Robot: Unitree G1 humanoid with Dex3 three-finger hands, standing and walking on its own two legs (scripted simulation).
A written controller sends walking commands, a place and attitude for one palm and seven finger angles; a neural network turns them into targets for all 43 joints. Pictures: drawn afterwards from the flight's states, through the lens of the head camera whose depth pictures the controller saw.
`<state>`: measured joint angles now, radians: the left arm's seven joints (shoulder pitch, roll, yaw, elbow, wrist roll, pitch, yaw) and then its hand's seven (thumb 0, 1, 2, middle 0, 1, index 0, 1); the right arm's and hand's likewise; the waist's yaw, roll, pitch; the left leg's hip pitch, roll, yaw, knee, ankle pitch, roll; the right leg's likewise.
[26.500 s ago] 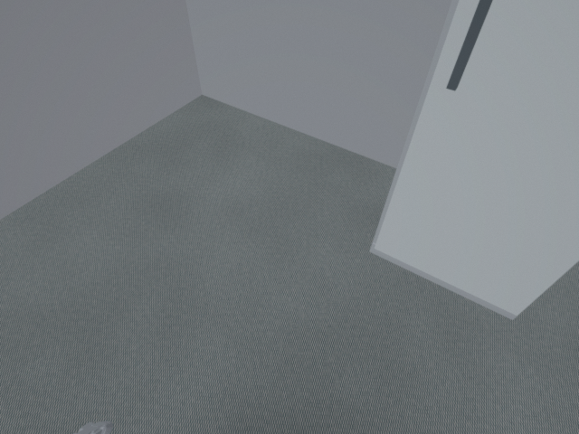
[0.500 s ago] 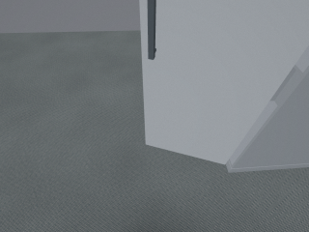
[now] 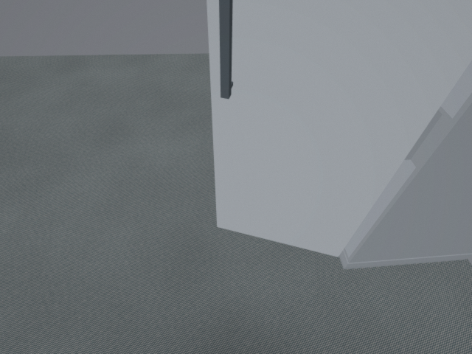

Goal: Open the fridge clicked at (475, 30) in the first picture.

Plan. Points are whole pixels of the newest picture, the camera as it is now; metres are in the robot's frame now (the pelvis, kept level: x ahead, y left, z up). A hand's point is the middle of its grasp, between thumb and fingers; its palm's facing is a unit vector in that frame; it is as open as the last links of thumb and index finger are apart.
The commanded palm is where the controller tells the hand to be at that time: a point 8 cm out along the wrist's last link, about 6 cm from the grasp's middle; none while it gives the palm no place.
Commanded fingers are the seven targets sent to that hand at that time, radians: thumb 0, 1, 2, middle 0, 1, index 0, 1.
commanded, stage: look to check the result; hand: left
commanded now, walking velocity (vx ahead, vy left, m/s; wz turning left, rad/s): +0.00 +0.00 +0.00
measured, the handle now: (228, 39) +0.71 +0.05 +0.19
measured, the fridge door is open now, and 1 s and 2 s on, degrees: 70 70 70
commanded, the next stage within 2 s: stand and wait in 0.52 s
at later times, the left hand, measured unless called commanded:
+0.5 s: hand out of the picture +0.02 +0.17 -0.18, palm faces -0.01 -0.98 -0.19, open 7.4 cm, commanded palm none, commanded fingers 0.00 0.90 0.90 -0.20 -0.30 -0.20 -0.30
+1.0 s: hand out of the picture +0.04 +0.19 -0.17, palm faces -0.02 -0.98 -0.22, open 7.4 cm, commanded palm none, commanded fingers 0.00 0.90 0.90 -0.20 -0.30 -0.20 -0.30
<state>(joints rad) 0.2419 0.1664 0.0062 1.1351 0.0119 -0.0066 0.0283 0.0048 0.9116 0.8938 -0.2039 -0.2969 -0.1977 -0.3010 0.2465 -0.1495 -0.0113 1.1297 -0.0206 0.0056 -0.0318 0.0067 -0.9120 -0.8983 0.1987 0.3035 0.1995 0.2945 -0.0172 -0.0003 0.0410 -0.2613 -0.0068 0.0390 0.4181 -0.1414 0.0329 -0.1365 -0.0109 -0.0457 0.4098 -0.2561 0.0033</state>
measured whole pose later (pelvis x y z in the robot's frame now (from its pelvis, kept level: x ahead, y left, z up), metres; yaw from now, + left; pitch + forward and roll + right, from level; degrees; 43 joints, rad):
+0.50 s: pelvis +0.01 -0.01 +0.00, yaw -1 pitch -1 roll +0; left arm 0.25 0.17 0.00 1.16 0.01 -0.01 0.03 0.00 0.90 0.89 -0.20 -0.30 -0.20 -0.30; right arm 0.21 -0.16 -0.01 1.15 -0.02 0.00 -0.03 0.01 -0.91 -0.90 0.20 0.30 0.20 0.29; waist -0.01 0.00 0.05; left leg -0.22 0.00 0.05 0.40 -0.16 0.02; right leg -0.09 0.00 -0.03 0.38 -0.26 0.00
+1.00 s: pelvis +0.02 +0.00 +0.00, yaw -1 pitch -2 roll +0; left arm 0.21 0.21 0.00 1.15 0.01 -0.01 0.02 0.00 0.90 0.89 -0.20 -0.30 -0.20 -0.30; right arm 0.20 -0.19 -0.01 1.16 -0.02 0.00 -0.03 0.01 -0.91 -0.90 0.20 0.30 0.20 0.29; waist -0.01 -0.01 0.06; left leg -0.20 0.00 0.05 0.38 -0.16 0.02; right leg -0.07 0.00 -0.03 0.35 -0.25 0.00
